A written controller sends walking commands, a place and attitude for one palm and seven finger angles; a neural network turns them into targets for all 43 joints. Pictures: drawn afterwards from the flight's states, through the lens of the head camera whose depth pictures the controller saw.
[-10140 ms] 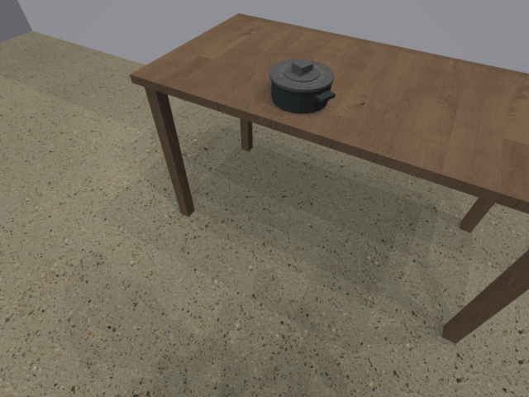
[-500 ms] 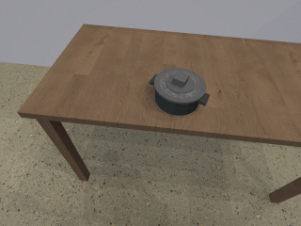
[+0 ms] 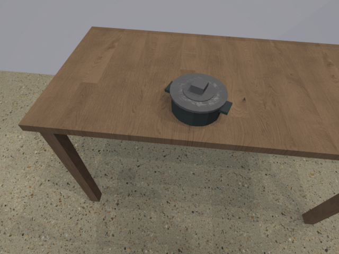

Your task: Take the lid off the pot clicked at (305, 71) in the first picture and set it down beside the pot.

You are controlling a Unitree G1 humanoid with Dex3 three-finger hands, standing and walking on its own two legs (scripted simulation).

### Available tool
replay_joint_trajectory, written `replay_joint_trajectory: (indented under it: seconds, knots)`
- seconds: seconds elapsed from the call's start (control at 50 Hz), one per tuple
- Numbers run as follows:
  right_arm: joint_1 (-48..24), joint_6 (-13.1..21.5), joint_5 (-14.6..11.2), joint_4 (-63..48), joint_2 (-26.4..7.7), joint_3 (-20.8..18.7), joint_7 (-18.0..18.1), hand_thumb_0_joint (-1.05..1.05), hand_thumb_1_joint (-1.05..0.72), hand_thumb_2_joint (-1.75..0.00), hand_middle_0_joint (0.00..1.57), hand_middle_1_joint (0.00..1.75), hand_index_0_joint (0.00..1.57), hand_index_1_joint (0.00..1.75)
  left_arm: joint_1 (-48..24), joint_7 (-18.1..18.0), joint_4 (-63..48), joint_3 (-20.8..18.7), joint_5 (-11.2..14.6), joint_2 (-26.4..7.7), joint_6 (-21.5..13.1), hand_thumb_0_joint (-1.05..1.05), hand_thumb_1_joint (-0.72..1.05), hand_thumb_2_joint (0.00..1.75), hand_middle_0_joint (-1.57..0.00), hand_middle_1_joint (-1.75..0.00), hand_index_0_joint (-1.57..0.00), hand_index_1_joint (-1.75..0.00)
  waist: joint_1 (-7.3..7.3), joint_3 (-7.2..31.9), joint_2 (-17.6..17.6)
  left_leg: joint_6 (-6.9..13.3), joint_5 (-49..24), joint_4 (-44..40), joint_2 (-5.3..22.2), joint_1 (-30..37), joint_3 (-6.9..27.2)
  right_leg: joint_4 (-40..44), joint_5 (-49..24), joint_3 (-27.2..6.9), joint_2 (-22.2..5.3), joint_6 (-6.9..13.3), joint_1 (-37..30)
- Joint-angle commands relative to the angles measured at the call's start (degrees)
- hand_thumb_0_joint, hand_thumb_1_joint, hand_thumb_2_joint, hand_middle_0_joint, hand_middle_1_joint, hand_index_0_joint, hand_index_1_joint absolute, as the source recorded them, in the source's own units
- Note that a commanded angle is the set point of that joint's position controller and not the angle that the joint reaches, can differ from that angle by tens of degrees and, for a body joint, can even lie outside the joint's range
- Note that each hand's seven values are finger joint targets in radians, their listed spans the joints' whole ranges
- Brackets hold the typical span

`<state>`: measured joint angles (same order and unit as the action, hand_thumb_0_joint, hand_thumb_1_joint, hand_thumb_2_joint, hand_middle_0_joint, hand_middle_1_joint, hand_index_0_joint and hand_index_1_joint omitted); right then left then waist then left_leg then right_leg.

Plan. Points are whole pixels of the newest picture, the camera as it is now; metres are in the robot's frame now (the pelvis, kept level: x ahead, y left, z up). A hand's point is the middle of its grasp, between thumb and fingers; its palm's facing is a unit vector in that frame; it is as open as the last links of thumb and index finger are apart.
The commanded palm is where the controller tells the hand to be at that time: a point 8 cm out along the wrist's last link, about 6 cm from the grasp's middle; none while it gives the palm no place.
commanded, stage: look again from close up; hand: left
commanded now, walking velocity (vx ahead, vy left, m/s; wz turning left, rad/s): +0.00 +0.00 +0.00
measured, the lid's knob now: (199, 85) +0.58 -0.05 +0.07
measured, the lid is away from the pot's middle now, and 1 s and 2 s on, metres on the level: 0.00 0.00 0.00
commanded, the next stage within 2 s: shuffle to correct the standing spot in 0.92 s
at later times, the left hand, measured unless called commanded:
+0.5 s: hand out of the picture +0.01 +0.15 -0.18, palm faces +0.02 -0.98 -0.19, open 7.3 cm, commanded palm none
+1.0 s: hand out of the picture +0.02 +0.14 -0.18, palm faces +0.02 -0.98 -0.18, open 7.3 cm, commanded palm none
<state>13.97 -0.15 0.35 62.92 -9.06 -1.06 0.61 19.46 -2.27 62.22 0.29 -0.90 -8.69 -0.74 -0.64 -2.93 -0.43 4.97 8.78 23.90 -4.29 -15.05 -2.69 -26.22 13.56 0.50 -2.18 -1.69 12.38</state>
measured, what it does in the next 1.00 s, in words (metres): stands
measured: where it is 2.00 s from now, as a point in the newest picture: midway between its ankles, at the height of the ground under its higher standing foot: outside the picture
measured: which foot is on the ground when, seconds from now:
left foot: down 0.00-1.00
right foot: down 0.00-1.00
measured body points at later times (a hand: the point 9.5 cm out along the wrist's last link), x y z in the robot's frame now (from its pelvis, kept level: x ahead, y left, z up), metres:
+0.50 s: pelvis +0.01 -0.02 +0.00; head +0.04 -0.01 +0.45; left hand +0.01 +0.20 -0.16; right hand +0.01 -0.23 -0.16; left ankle +0.04 +0.06 -0.74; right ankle +0.00 -0.14 -0.74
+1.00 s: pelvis +0.02 -0.03 +0.00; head +0.05 -0.02 +0.45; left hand +0.02 +0.19 -0.16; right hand +0.02 -0.25 -0.16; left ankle +0.04 +0.06 -0.74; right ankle +0.00 -0.14 -0.74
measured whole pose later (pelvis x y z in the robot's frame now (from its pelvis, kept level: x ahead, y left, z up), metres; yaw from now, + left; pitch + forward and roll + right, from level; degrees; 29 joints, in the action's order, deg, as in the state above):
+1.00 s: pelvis +0.02 -0.03 +0.00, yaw +0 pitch -1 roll +0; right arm 14.4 0.6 0.2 64.9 -7.9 -0.6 1.1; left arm 17.2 -2.4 62.5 0.1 -0.5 -8.1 -1.4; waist -0.1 -3.6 -1.0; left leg 2.7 10.9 24.0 -2.5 -12.7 -2.0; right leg -25.2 15.1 1.0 -0.3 0.3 9.6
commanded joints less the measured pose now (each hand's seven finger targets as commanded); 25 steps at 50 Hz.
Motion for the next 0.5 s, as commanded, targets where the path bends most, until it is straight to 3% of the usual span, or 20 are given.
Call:
replay_joint_trajectory:
  seconds: [0.0, 0.48]
  knots:
    - [3.2, 1.0, 0.0, -2.0, -4.4, -1.0, 0.3, 0.00, -0.90, -0.90, 0.20, 0.30, 0.20, 0.30, 4.8, -0.4, -1.1, -1.1, -0.2, -5.7, -0.6, 0.00, 0.90, 0.90, -0.20, -0.30, -0.20, -0.30, 0.04, -0.4, 0.8, -2.0, 6.8, -6.4, 9.3, 2.7, 11.1, 5.3, 1.9, -4.8, -4.4, 3.5, 4.2]
    - [4.8, 1.4, -0.1, -0.3, -3.3, -0.7, 0.6, 0.00, -0.90, -0.90, 0.20, 0.30, 0.20, 0.30, 3.0, -0.5, -1.0, -1.3, 0.1, -4.9, -0.9, 0.00, 0.90, 0.90, -0.20, -0.30, -0.20, -0.30, 0.31, 0.2, 0.2, -2.3, -0.4, -4.3, 9.4, 4.4, 9.3, 5.3, -2.8, -4.9, -4.5, 3.7, 2.0]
